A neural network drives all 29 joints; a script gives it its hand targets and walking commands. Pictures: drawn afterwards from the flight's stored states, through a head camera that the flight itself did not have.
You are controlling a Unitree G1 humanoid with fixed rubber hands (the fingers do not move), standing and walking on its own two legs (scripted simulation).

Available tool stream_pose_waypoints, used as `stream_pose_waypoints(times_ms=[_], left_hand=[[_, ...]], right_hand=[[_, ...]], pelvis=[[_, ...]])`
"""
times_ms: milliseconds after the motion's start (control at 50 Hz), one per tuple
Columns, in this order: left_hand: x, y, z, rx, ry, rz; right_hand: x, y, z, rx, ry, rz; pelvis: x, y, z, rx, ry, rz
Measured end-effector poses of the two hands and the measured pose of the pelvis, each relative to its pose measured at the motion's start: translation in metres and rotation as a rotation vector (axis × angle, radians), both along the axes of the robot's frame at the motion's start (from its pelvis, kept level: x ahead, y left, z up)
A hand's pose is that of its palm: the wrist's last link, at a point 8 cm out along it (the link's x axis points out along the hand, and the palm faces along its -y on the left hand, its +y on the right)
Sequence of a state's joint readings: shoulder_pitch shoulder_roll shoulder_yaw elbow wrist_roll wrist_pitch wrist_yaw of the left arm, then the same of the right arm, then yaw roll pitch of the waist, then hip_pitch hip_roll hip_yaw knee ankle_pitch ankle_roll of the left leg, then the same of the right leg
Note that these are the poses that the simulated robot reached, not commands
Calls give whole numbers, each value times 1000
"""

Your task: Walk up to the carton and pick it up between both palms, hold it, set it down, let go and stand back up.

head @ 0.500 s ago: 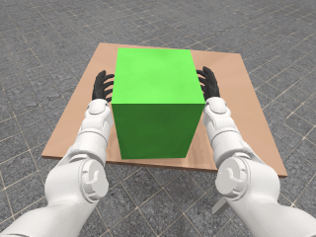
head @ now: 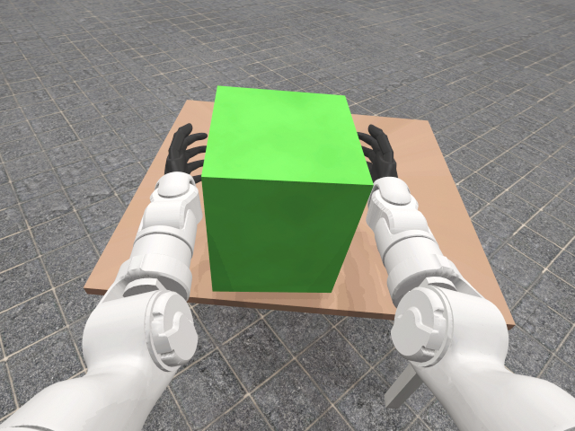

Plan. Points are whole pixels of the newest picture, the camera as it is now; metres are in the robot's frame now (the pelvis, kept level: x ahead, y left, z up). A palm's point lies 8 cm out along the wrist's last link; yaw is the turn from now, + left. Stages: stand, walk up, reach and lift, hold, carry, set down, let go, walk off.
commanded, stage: reach and lift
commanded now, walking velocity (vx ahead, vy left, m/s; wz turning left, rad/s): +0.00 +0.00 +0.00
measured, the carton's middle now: (277, 195) +0.45 +0.05 +0.10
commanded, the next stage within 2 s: hold in 1.54 s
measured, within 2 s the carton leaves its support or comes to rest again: neither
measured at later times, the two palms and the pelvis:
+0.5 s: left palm (175, 166) +0.40 +0.19 +0.18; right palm (386, 170) +0.42 -0.10 +0.19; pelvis +0.00 +0.01 +0.00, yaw +0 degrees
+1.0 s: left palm (176, 155) +0.40 +0.18 +0.20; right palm (396, 162) +0.41 -0.11 +0.21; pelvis +0.00 +0.01 +0.00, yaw +0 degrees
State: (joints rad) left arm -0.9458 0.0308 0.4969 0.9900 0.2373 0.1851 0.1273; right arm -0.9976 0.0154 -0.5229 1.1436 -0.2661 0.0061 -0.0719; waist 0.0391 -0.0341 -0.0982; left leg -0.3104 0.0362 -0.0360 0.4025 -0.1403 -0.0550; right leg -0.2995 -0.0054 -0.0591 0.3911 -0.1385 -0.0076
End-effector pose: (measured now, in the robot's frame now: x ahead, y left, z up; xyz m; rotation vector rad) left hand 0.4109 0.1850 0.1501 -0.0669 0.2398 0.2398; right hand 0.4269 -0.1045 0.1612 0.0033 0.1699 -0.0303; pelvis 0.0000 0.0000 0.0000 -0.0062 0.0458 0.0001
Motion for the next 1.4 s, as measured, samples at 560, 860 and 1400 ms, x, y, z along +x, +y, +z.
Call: stream_pose_waypoints(times_ms=[560,860,1400], left_hand=[[-9,2,29,14,-10,-18],[-10,-5,44,6,-23,-46],[-12,-2,62,9,-36,-55]], right_hand=[[-12,2,28,-6,-6,-16],[-20,-5,44,4,-14,-48],[-22,-2,65,15,-21,-51]], pelvis=[[0,6,2,-7,-53,1],[-1,6,2,-8,-69,2],[5,6,2,-8,-88,3]])
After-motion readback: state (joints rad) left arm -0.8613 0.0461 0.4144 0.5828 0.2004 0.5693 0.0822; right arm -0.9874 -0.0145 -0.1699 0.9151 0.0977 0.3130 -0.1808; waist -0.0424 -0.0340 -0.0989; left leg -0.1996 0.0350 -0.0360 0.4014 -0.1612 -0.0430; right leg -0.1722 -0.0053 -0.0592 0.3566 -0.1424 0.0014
